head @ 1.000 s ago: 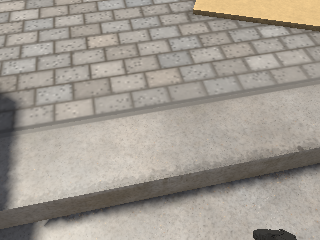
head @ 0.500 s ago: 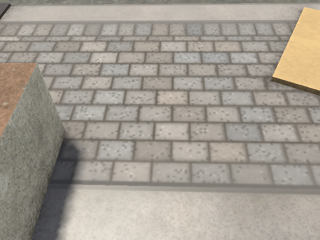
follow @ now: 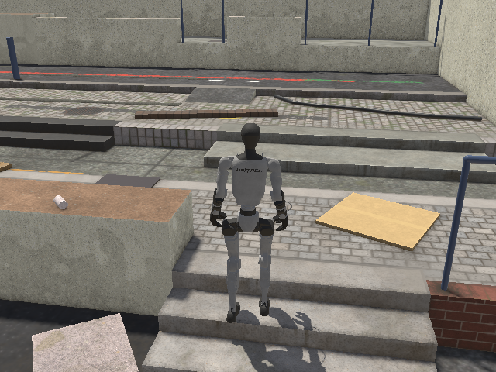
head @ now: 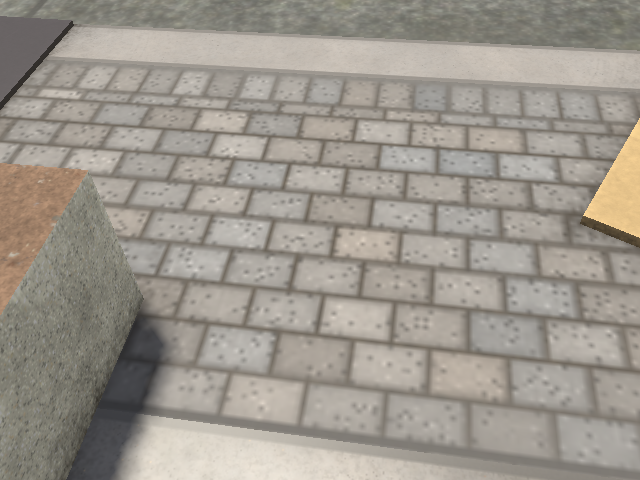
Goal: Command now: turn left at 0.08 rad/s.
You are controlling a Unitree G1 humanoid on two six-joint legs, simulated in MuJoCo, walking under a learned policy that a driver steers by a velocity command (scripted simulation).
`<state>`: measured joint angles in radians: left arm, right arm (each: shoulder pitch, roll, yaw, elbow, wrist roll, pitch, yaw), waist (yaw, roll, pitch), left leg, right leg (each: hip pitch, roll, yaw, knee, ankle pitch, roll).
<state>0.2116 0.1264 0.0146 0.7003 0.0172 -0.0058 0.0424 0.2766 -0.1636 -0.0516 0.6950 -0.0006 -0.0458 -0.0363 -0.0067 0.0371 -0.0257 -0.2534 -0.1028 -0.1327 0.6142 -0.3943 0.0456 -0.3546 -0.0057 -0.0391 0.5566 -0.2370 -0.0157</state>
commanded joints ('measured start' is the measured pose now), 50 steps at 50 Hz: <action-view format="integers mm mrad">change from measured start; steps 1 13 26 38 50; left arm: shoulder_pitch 84 97 154 213 231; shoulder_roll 55 64 58 58 39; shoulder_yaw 6 42 46 37 18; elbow -46 18 127 221 277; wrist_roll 6 1 -4 -9 -7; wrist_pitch -27 -27 -16 -3 -2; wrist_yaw -5 7 6 8 8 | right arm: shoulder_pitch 176 117 184 220 232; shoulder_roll -26 -9 -14 -4 10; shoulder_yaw -10 -4 3 22 43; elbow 18 106 184 250 287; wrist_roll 19 -17 -16 -14 -13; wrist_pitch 31 29 26 29 27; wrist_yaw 17 2 -14 -19 -19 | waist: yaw -6 3 6 11 13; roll -262 -30 -33 -29 -26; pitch -186 63 74 109 133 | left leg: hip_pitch -69 -29 11 14 8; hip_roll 84 157 173 176 182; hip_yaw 43 37 41 45 42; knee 168 -257 -287 -302 -307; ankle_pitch -162 215 222 216 235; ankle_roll -46 -30 -18 -10 0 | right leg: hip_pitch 290 189 208 189 187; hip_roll -364 -93 -78 -74 -78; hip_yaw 361 143 119 116 114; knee -186 -241 -246 -254 -245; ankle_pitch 871 63 92 44 74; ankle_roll -252 -57 -60 -56 -56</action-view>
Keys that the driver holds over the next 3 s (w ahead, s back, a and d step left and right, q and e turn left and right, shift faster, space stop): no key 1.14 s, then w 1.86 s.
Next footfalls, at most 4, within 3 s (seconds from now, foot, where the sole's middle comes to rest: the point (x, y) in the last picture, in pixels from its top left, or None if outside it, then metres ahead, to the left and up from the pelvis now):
1.76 right None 0.36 -0.19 -0.63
2.32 left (373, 372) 0.68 -0.06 -0.63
2.82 right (441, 248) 1.01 -0.24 -0.63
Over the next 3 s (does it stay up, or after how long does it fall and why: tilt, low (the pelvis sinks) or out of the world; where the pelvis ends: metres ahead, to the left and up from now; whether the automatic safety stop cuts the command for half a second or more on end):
stays up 0.92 -0.18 0.15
